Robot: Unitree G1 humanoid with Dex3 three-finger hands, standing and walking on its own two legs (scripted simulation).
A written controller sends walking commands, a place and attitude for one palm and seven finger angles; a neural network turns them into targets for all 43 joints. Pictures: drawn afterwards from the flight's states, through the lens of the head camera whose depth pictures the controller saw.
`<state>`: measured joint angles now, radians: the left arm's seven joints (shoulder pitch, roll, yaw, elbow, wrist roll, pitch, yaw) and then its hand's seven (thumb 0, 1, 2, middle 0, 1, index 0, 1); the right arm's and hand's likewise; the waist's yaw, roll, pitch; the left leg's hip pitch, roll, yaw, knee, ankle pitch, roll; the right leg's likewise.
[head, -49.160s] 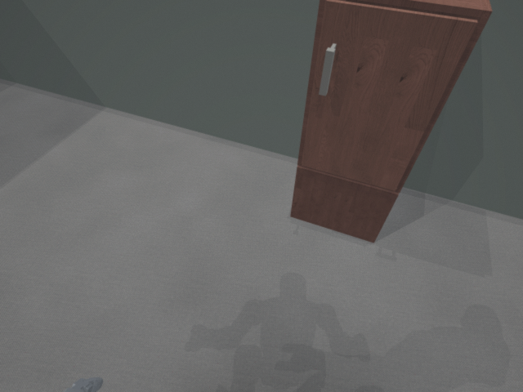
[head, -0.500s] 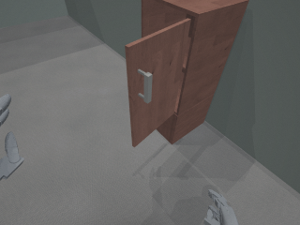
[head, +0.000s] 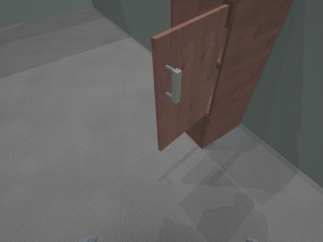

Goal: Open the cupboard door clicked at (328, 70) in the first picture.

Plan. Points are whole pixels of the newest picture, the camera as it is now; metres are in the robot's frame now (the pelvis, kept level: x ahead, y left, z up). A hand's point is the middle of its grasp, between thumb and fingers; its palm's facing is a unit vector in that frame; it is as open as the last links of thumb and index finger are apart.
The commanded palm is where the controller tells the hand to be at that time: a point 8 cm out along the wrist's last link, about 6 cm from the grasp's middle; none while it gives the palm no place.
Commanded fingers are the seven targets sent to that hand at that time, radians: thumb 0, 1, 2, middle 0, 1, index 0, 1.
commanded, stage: let the arm hang, fingers relaxed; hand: left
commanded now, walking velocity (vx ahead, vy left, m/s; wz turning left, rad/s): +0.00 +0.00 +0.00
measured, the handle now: (172, 84) +0.61 -0.02 +0.04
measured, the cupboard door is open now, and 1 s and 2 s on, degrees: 99 99 99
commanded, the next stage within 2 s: look to check the result in 0.86 s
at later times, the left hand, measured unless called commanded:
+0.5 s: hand out of the picture -0.03 +0.21 -0.15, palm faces +0.03 -0.98 -0.20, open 7.3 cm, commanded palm none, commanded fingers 0.00 0.90 0.90 -0.20 -0.30 -0.20 -0.30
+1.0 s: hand out of the picture -0.04 +0.21 -0.16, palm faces +0.03 -0.98 -0.18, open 7.3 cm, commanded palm none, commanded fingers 0.00 0.90 0.90 -0.20 -0.30 -0.20 -0.30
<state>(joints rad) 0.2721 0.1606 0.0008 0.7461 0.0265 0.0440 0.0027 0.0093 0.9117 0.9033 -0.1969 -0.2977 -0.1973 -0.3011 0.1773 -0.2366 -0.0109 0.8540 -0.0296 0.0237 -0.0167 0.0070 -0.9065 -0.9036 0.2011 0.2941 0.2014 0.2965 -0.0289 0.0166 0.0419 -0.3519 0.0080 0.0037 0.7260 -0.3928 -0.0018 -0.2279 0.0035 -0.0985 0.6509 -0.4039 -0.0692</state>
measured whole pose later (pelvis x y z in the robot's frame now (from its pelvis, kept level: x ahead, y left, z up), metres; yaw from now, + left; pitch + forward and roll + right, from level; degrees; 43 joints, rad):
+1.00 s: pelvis -0.02 +0.05 +0.02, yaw -1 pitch -2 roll +0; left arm 0.31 0.12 0.01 1.16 0.01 0.00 0.04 0.00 0.91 0.90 -0.20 -0.30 -0.20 -0.30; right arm 0.32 -0.12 -0.01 1.15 -0.02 0.00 -0.03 0.00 -0.91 -0.90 0.20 0.29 0.20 0.30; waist -0.01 0.02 0.05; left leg -0.21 -0.03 0.06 0.39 -0.15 0.05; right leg -0.15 -0.03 -0.06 0.42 -0.24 0.00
